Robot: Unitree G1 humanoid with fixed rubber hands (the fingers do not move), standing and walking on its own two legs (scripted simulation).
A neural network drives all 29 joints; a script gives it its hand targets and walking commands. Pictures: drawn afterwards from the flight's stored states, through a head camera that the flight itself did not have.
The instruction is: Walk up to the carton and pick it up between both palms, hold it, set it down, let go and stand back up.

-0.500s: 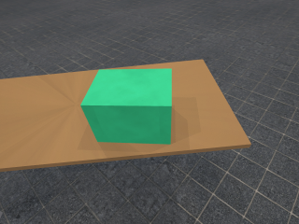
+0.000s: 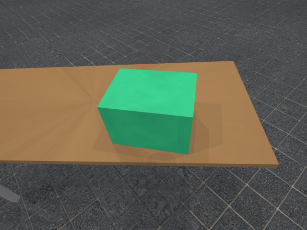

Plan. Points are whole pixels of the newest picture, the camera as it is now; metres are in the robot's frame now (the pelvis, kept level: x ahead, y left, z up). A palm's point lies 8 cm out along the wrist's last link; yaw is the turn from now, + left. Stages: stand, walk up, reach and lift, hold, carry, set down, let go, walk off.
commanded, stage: walk up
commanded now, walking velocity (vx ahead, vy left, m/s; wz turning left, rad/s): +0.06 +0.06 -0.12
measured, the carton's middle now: (152, 110) +0.55 +0.09 -0.03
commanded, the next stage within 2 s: stand in 0.94 s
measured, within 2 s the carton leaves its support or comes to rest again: neither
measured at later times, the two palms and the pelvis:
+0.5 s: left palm out of the picture +0.07 +0.25 -0.14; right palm out of the picture +0.07 -0.21 -0.16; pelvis +0.02 +0.03 -0.01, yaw -1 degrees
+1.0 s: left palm out of the picture -0.01 +0.27 -0.15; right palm out of the picture -0.01 -0.15 -0.14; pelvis +0.00 +0.06 +0.00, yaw -2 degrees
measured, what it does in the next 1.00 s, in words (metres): steps on the spot: left foot, then right foot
